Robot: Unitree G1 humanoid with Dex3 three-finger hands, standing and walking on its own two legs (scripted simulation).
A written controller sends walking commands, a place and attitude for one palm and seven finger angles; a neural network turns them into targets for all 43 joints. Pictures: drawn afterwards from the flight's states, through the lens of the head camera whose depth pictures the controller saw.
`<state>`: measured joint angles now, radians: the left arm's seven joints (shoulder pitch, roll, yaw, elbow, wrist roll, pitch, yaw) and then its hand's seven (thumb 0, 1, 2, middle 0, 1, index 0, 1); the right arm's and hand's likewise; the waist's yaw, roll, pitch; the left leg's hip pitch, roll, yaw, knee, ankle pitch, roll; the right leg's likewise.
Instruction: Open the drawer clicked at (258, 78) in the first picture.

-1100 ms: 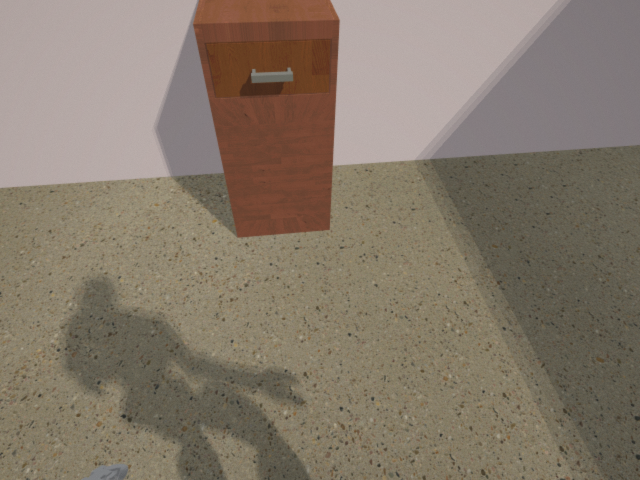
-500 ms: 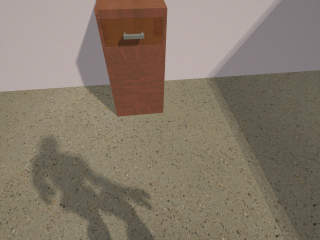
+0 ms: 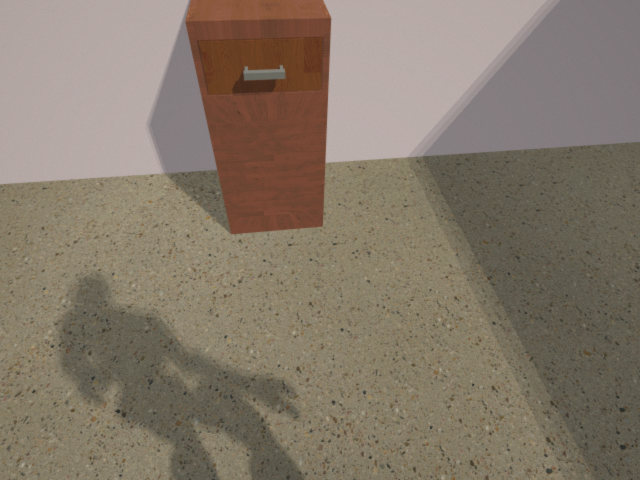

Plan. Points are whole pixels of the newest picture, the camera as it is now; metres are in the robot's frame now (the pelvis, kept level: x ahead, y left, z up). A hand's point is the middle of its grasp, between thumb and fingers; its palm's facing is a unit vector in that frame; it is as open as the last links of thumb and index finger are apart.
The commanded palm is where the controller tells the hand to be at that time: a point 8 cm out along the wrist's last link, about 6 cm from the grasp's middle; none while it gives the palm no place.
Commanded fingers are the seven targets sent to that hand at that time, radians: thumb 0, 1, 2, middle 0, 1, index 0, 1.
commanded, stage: look at it before walking up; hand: left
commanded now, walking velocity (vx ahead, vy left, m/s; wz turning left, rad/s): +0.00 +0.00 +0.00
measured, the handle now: (264, 71) +1.20 +0.24 -0.05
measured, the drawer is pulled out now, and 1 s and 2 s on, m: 0.00 0.00 0.00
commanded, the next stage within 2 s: walk to a spot facing it in 0.34 s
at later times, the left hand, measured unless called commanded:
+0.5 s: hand out of the picture +0.07 +0.25 -0.16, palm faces -0.02 -0.94 -0.33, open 7.4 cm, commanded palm none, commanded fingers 0.00 0.90 0.90 -0.20 -0.30 -0.20 -0.30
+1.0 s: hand out of the picture +0.04 +0.16 -0.17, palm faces -0.06 -0.99 -0.14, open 7.4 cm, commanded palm none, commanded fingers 0.00 0.90 0.90 -0.20 -0.30 -0.20 -0.30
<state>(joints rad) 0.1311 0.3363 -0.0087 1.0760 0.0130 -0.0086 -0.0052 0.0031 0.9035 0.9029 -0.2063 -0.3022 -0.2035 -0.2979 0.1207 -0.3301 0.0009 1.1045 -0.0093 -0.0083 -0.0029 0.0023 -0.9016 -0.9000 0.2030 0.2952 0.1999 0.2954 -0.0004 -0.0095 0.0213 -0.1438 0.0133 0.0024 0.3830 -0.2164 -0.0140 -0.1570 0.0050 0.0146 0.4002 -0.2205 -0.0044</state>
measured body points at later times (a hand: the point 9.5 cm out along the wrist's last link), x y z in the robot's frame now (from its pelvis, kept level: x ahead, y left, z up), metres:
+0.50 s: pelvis +0.00 +0.00 +0.00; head +0.01 +0.01 +0.45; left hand +0.07 +0.30 -0.13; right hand +0.09 -0.29 -0.13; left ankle -0.01 +0.13 -0.74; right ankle +0.00 -0.12 -0.74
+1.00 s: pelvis +0.13 +0.00 -0.01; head +0.16 +0.00 +0.44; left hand +0.05 +0.21 -0.16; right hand +0.18 -0.25 -0.16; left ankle +0.20 +0.11 -0.70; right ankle +0.00 -0.11 -0.74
